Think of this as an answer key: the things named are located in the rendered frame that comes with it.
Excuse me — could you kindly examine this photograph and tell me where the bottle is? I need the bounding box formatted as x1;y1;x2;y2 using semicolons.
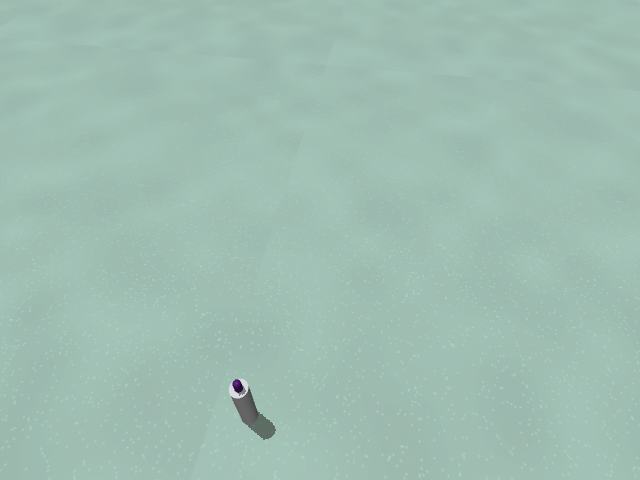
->
229;379;258;425

